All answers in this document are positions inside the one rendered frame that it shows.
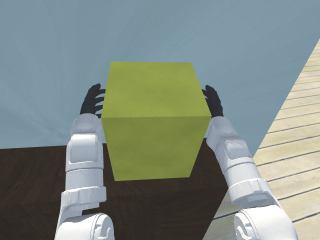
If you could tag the left robot upper arm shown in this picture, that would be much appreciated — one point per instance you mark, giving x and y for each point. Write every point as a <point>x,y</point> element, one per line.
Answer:
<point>96,226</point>

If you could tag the left robot hand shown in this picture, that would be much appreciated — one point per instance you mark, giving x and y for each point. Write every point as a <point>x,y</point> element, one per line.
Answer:
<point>88,106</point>

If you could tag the carton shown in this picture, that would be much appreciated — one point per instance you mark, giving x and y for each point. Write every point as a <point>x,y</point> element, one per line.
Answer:
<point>154,118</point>

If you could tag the right robot forearm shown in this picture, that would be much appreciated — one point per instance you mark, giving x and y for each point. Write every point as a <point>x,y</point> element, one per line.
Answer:
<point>246,188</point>

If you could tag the right robot upper arm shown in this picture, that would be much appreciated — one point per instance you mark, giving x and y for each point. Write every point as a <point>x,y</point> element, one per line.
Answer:
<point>267,222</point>

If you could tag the right robot hand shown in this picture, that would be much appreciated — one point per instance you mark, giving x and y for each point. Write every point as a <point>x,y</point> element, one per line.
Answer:
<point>213,101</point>

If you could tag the left robot forearm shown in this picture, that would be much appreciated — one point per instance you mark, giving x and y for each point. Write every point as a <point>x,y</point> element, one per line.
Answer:
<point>84,185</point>

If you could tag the pedestal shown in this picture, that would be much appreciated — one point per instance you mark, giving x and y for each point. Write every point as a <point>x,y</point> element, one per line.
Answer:
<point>32,180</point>

